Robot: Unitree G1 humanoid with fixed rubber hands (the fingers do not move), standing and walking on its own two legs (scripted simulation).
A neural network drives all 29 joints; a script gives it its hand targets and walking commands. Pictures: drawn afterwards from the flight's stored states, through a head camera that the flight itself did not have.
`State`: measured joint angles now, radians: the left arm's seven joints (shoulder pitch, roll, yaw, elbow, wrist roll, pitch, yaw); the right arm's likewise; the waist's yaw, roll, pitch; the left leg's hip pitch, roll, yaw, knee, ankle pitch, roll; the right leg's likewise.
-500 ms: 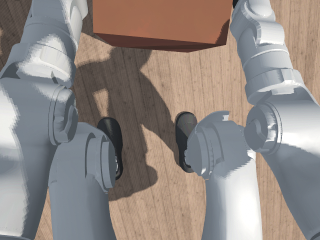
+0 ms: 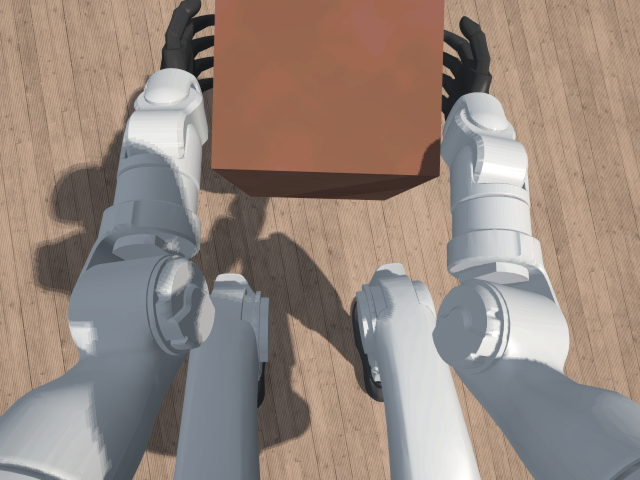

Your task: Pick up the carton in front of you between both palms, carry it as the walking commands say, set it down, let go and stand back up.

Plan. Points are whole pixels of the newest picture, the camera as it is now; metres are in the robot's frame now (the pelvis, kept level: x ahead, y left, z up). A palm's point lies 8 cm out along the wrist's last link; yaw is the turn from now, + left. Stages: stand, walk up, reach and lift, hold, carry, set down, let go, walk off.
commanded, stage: reach and lift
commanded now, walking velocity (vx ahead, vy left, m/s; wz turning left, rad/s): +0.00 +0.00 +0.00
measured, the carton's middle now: (323, 107) +0.53 -0.02 -0.13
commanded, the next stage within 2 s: none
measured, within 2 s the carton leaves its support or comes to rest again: neither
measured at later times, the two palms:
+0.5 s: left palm (113, 41) +0.49 +0.14 +0.08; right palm (549, 46) +0.48 -0.16 +0.09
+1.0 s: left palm out of the picture +0.44 +0.14 +0.23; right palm out of the picture +0.44 -0.16 +0.24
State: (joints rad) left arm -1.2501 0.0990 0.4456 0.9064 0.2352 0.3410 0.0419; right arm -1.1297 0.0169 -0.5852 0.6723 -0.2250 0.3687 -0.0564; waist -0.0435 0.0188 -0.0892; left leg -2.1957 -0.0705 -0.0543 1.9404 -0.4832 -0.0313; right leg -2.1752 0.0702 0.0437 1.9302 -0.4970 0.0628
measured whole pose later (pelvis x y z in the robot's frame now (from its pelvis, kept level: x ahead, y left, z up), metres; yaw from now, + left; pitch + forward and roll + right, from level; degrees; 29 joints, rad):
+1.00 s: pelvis +0.09 +0.00 +0.27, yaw +1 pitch +22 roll +0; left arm -0.47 -0.15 0.37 0.56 0.24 0.36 0.04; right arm -0.45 0.13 -0.39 0.52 -0.22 0.36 0.01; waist -0.02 0.00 -0.20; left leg -0.99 -0.04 -0.06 1.01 -0.41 0.00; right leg -0.98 0.04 0.08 1.01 -0.41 0.03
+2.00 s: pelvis +0.11 +0.00 +0.34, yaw +1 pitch -5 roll +0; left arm -0.31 -0.16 0.29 0.33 0.29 0.62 -0.02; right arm -0.32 0.17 -0.27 0.30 -0.30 0.63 0.04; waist 0.00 -0.01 0.03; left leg -0.12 -0.02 -0.08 0.40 -0.20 0.00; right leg -0.11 0.02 0.07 0.39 -0.20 0.01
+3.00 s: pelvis +0.13 +0.02 +0.34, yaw +2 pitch +1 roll +0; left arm -0.17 -0.13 0.15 -0.04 0.19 0.90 0.04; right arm -0.21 0.14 -0.14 0.00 -0.16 0.88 -0.02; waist -0.01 -0.03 -0.15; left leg -0.26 -0.01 0.08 0.48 -0.24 0.03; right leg -0.29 -0.04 0.02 0.61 -0.39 0.01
